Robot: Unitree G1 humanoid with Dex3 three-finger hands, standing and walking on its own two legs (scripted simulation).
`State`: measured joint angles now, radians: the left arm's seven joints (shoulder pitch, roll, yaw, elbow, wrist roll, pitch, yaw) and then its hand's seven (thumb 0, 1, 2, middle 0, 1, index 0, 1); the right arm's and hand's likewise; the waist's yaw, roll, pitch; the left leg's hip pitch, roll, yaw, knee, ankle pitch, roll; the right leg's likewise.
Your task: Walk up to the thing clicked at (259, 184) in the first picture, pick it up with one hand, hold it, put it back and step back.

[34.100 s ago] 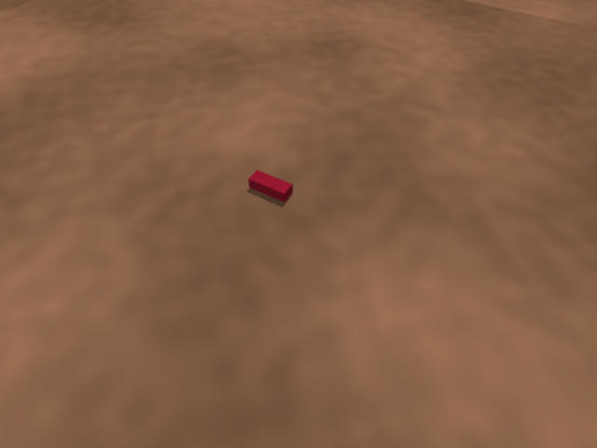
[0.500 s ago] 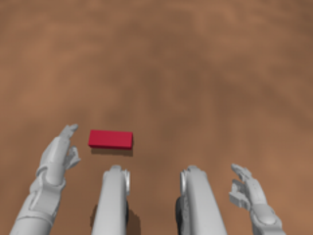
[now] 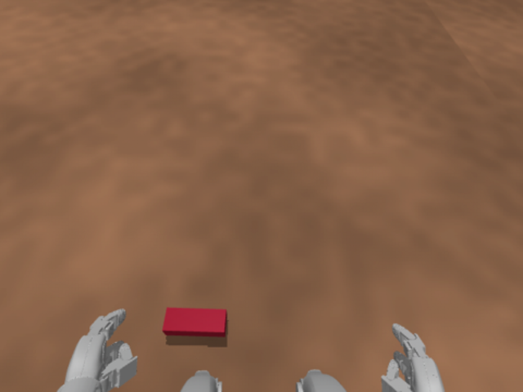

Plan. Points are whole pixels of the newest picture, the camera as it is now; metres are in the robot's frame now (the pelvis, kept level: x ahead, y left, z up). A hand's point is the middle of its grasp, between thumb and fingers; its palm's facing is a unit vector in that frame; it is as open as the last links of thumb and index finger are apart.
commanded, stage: home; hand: left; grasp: from above
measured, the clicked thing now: (196, 322) +0.43 +0.18 -0.66
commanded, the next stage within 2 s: none
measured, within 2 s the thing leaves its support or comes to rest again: neither
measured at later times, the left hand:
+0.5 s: hand (123, 377) +0.17 +0.18 -0.02, palm faces +0.08 -0.97 -0.21, open 7.4 cm
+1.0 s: hand (124, 373) +0.18 +0.18 -0.02, palm faces +0.07 -0.97 -0.21, open 7.4 cm
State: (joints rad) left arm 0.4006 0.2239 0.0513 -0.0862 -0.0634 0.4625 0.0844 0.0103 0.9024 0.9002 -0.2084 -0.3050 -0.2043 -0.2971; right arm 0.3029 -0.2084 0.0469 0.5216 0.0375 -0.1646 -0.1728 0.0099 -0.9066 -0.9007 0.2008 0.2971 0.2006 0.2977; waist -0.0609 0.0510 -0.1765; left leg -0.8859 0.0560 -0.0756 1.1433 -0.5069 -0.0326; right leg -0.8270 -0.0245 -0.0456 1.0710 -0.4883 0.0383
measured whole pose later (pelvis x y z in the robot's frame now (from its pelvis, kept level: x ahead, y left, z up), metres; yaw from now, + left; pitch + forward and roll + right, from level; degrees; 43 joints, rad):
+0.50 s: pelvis +0.01 +0.00 +0.02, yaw +1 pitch +9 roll -3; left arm 0.49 0.22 0.04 -0.14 -0.05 0.47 0.02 0.01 0.90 0.90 -0.21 -0.30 -0.20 -0.30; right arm 0.27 -0.22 0.04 0.53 0.01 -0.26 -0.19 0.01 -0.90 -0.90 0.20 0.30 0.20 0.30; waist -0.03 0.05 -0.15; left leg -0.70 0.05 -0.07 1.01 -0.47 -0.03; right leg -0.64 -0.03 -0.05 0.94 -0.46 0.04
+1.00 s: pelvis +0.01 +0.00 +0.02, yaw +1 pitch +9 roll -3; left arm 0.49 0.22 0.03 -0.13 -0.05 0.47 0.02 0.01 0.90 0.90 -0.21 -0.30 -0.20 -0.30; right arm 0.29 -0.22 0.03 0.55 0.01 -0.26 -0.19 0.01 -0.90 -0.90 0.20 0.30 0.20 0.30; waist -0.03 0.05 -0.15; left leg -0.69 0.05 -0.06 1.01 -0.48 -0.03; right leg -0.63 -0.03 -0.04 0.94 -0.46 0.04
